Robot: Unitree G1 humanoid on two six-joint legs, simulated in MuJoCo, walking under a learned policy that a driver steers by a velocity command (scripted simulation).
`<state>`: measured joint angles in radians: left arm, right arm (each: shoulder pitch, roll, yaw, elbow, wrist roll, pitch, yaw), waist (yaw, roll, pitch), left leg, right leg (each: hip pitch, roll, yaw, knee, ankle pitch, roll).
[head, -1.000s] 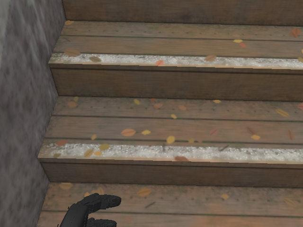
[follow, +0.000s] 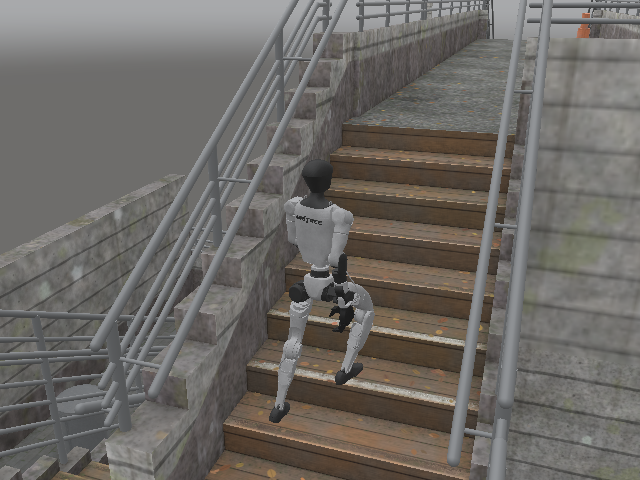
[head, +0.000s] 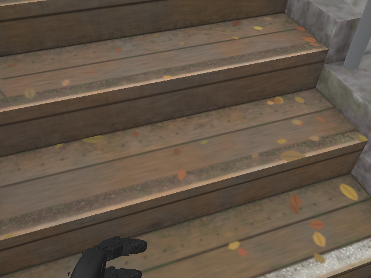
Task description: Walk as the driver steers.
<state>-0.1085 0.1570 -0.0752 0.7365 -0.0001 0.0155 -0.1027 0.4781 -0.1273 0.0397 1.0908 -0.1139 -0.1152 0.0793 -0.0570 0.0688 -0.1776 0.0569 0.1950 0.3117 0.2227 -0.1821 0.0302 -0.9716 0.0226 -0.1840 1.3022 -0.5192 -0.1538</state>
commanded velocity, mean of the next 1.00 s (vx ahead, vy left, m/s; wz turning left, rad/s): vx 0.14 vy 0.00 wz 0.07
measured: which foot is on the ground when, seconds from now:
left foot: down 0.00-0.02, up 0.04-0.48, down 0.50-1.00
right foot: down 0.00-0.52, up 0.54-1.00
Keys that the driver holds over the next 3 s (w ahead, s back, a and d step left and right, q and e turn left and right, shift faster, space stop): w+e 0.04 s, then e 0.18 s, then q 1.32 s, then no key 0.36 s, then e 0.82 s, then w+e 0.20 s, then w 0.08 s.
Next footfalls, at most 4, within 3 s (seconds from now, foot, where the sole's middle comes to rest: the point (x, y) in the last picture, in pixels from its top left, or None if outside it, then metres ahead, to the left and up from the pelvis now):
0.50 left None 0.38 0.08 -0.47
1.22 right None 0.43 -0.12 -0.47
1.76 left None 0.37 0.18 -0.47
2.06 right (196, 274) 0.46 -0.02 -0.47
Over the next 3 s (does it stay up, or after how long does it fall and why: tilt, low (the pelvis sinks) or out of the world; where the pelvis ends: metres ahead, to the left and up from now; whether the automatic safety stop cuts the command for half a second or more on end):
stays up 0.43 0.09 0.29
